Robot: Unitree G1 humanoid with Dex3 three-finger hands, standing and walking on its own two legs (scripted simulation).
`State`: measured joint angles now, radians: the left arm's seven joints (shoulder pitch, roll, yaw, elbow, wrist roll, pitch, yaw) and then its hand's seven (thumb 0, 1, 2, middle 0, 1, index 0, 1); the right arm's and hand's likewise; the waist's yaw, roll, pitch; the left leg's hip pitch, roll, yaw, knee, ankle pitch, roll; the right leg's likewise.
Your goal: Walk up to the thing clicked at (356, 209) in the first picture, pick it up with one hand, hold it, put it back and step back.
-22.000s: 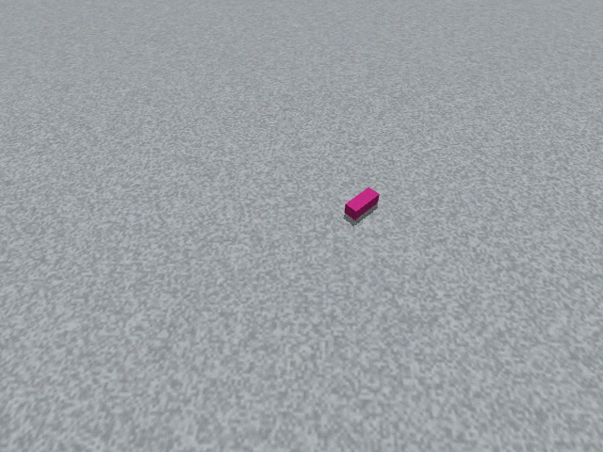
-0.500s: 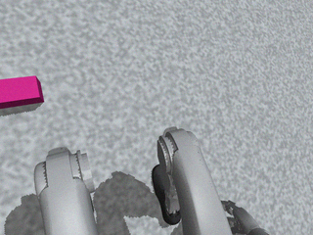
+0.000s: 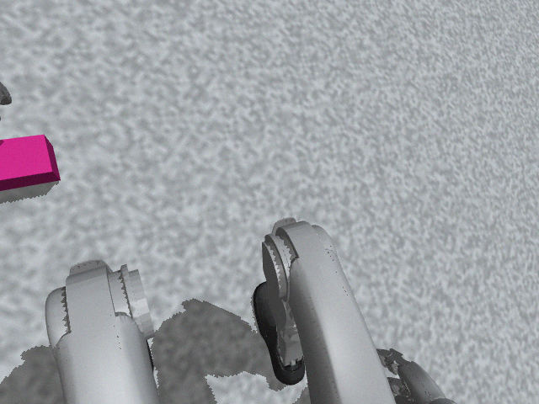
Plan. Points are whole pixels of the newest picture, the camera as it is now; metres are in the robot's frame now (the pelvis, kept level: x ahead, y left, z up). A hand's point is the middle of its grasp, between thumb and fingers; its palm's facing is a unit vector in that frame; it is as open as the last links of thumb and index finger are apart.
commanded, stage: approach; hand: left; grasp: from above
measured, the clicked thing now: out of the picture +0.49 +0.34 -0.29
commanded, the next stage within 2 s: close in in 0.40 s
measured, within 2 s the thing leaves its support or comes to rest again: neither
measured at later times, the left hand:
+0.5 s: hand out of the picture +0.46 +0.36 -0.18, palm faces -0.49 -0.10 -0.87, open 14.1 cm
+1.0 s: hand out of the picture +0.47 +0.34 -0.20, palm faces -0.45 -0.09 -0.89, open 14.1 cm
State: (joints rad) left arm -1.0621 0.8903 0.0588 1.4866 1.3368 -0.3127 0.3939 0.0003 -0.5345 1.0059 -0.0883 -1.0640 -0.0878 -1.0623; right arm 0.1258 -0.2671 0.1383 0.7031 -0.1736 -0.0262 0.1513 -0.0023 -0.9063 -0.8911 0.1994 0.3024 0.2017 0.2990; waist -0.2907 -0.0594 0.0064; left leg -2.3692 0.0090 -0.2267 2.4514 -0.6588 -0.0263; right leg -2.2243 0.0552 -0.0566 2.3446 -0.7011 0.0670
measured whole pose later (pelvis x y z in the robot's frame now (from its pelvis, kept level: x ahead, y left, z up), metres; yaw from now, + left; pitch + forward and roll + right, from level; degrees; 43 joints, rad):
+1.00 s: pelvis -0.01 +0.00 -0.01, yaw -1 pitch +30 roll -13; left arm -1.09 1.00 0.09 1.62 1.34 -0.28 0.44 0.00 -0.54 1.02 -0.09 -1.01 -0.08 -1.02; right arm 0.13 -0.29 0.22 0.65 -0.19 -0.05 0.15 0.00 -0.90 -0.89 0.20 0.30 0.20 0.30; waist -0.34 -0.09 0.08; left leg -2.39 0.01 -0.24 2.48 -0.64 -0.02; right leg -2.24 0.06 -0.07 2.35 -0.68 0.07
